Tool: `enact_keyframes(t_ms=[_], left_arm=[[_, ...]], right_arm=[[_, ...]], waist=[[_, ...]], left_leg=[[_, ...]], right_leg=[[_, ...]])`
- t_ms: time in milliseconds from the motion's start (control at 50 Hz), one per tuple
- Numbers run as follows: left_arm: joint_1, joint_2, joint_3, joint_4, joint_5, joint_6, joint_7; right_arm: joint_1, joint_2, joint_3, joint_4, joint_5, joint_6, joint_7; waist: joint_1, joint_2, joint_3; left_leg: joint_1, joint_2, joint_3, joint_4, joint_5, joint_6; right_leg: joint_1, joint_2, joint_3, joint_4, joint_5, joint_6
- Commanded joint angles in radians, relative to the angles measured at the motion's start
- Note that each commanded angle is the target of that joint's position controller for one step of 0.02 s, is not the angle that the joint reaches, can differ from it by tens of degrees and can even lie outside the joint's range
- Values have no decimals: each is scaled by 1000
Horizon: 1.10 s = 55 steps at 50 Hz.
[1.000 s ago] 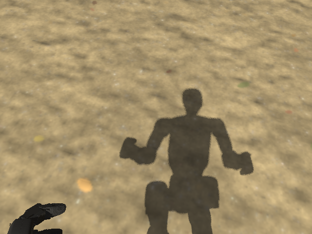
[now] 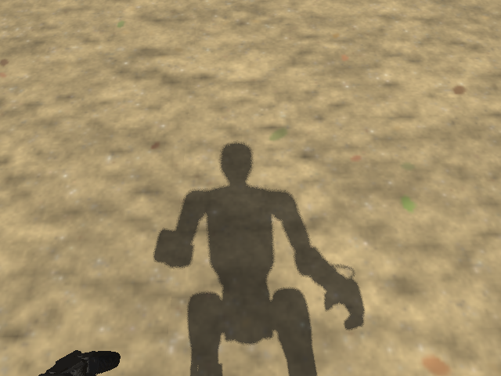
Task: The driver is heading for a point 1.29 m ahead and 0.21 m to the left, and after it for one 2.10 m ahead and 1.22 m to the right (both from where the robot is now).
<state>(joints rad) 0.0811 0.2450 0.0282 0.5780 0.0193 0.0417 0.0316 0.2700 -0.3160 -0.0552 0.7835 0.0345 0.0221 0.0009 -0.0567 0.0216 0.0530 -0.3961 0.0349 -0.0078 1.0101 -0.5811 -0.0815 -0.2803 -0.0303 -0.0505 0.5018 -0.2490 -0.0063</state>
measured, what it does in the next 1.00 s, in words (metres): walks ahead: left foot, then right foot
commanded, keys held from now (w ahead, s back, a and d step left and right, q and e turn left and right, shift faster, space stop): q+shift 0.30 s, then w+q+shift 0.08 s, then w+e+shift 0.62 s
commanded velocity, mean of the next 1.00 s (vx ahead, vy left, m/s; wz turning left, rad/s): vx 0.47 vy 0.00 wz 0.07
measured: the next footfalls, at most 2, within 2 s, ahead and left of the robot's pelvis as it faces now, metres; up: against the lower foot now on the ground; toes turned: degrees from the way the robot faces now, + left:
left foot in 0.26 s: +0.01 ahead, +0.13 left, +0.00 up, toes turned +20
right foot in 0.92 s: +0.48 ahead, -0.01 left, +0.00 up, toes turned +3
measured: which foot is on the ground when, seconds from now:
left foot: up 0.00-0.24, down 0.26-0.90, up 0.92-1.00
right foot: down 0.00-0.26, up 0.28-0.90, down 0.92-1.00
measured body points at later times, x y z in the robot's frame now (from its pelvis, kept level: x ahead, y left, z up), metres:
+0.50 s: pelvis +0.02 +0.05 +0.02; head +0.02 +0.10 +0.46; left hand +0.06 +0.38 -0.09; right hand +0.22 -0.18 -0.06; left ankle -0.03 +0.12 -0.74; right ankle +0.12 -0.10 -0.65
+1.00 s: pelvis +0.35 +0.04 -0.04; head +0.39 +0.04 +0.41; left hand +0.46 +0.33 -0.14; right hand +0.44 -0.23 -0.15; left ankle +0.08 +0.17 -0.61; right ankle +0.44 -0.02 -0.74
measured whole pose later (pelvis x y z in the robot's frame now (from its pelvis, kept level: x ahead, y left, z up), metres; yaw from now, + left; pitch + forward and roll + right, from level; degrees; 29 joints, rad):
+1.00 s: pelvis +0.35 +0.04 -0.04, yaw +2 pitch +2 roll -1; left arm 0.24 0.33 0.07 0.68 -0.04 -0.07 -0.05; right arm 0.32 -0.29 -0.02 0.74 0.02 -0.10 0.00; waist 0.01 0.00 0.06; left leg -0.12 0.04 -0.03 1.24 -0.43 0.00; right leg -0.55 0.09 -0.06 0.78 -0.26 -0.13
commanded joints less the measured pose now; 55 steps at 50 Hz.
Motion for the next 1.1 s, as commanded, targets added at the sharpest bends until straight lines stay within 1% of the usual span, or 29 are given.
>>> enact_keyframes(t_ms=[20,80,120,180,240,260,280,300,320,340,360,380,440,480,620,700,800,820,860,900,920,940,960,980,1000,1020,1040,1060,1100], left_arm=[[-20,157,62,-37,0,-23,11],[-39,141,65,-19,4,-33,16],[-37,168,77,-6,-3,-36,14],[-29,210,94,12,-18,-39,-1],[-44,195,96,34,-45,-35,-14],[5,154,89,58,-39,-30,-20],[-8,104,72,16,7,-24,-21],[-128,122,72,-37,5,-28,-9],[-121,152,82,-32,-18,-38,-11],[-118,164,88,-26,-36,-57,-20],[-110,190,100,-11,-35,-72,-24],[-102,196,105,-2,-28,-85,-28],[-15,163,95,76,-27,-111,-53],[-23,136,82,87,-29,-109,-53],[-15,149,71,75,-57,-106,-59],[15,140,59,73,-53,-111,-81],[-64,92,20,34,-62,-122,-123],[-70,86,14,25,-64,-122,-127],[-25,124,27,14,-67,-117,-122],[263,226,73,56,-80,-103,-106],[487,310,117,109,-84,-90,-90],[507,391,127,133,-83,-81,-68],[507,358,113,87,-65,-103,-74],[515,271,96,93,-53,-118,-73],[483,266,93,96,-42,-128,-72],[408,245,85,82,-38,-132,-72],[334,219,74,58,-28,-134,-68],[271,181,59,42,-19,-132,-62],[238,137,41,49,-27,-133,-50]], right_arm=[[18,-87,-39,-73,-6,35,-32],[-10,-53,-31,-127,-14,45,-28],[-39,-39,-24,-168,-19,43,-8],[-18,-69,-36,-201,-16,50,15],[53,-86,-59,-199,-17,59,11],[110,-139,-82,-186,-23,54,-3],[135,-295,-120,-215,-21,40,-25],[128,-293,-108,-246,-65,2,-9],[142,-254,-101,-228,-50,-28,2],[132,-215,-91,-215,-15,-43,1],[93,-188,-78,-221,4,-45,-1],[60,-175,-67,-229,4,-43,-11],[64,-112,-35,-226,-34,-64,-31],[107,-125,-33,-205,-33,-79,-31],[123,-140,-30,-174,-55,-112,-22],[93,-122,-24,-145,-52,-124,-12],[97,-137,-33,-96,-44,-112,-6],[88,-145,-35,-90,-44,-103,-6],[74,-191,-46,-87,-46,-83,-15],[41,-232,-53,-93,-46,-64,-26],[32,-211,-42,-108,-43,-77,-30],[139,-2,17,-145,-69,-111,-11],[98,-15,39,-190,-24,-166,-4],[-74,-126,13,-228,6,-198,0],[-124,-113,20,-259,16,-214,-2],[-132,-92,26,-252,-9,-218,-7],[-98,-86,21,-246,-30,-211,-8],[-33,-85,19,-217,-27,-191,-1],[13,-79,19,-178,-31,-151,5]], waist=[[33,-196,-83],[37,-177,-90],[50,-167,-109],[45,-158,-128],[0,-102,-118],[-9,35,-96],[11,381,-48],[-33,300,-135],[-30,175,-152],[-14,118,-114],[10,79,-72],[29,98,-54],[38,114,-103],[18,131,-78],[-13,111,52],[0,83,83],[-26,34,148],[-20,30,151],[25,91,73],[191,152,-116],[305,80,-235],[171,-291,-262],[176,-287,-464],[240,-149,-345],[200,-68,-227],[140,42,-149],[82,37,-110],[37,-6,-83],[21,-35,-14]], left_leg=[[-131,29,2,166,75,-38],[-105,65,18,34,171,-34],[-59,85,29,-85,191,-9],[2,75,71,-182,192,33],[140,19,110,-386,313,106],[234,23,17,-513,488,160],[364,267,-403,-615,895,301],[313,342,-619,-687,791,453],[366,308,-571,-739,365,430],[362,273,-571,-791,-56,377],[342,264,-579,-817,-197,342],[312,237,-556,-832,-213,324],[379,187,-370,-842,7,272],[393,182,-300,-863,51,264],[419,256,-142,-929,137,254],[444,260,4,-945,261,228],[491,253,158,-963,451,205],[501,245,194,-940,582,198],[546,243,229,-783,1209,186],[500,233,246,-380,1663,168],[262,188,233,-63,1510,131],[-187,8,162,366,295,64],[-368,-130,-91,571,47,76],[-454,-60,-162,532,164,120],[-453,-24,-151,446,223,136],[-392,17,-145,358,258,134],[-317,40,-158,298,289,126],[-277,67,-148,267,309,114],[-271,112,-87,185,335,81]], right_leg=[[91,-257,100,-184,375,-208],[88,-269,30,-196,286,-205],[105,-297,9,-186,292,-205],[127,-344,-2,-159,307,-194],[68,-308,-78,-14,162,-95],[-29,-225,-141,165,13,-23],[-355,-56,-203,535,-409,92],[-441,45,52,730,-480,90],[-493,14,122,754,-378,52],[-532,-17,151,694,-258,9],[-547,-25,151,643,-176,-4],[-526,-22,155,599,-105,-2],[-486,-23,89,511,120,27],[-506,-34,71,466,189,46],[-680,-25,160,449,285,75],[-692,-43,132,422,341,55],[-614,-70,19,266,318,-25],[-569,-56,-15,225,284,-51],[-418,29,-108,226,164,-105],[-52,132,-150,272,42,-161],[344,145,-57,213,61,-202],[649,-77,416,120,-248,-332],[784,-234,974,-150,-563,-464],[724,-222,942,-245,-532,-363],[580,-203,859,-252,-432,-331],[404,-168,754,-242,-310,-316],[262,-122,670,-243,-223,-323],[185,-100,589,-263,-187,-326],[69,-84,446,-306,-66,-312]])
Keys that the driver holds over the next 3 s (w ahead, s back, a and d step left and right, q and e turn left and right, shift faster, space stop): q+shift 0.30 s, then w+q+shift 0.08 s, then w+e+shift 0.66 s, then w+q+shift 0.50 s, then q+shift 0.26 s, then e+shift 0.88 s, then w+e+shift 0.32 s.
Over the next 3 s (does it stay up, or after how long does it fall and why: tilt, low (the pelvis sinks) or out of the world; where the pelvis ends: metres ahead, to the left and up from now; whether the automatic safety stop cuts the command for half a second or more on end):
stays up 1.30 0.05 0.01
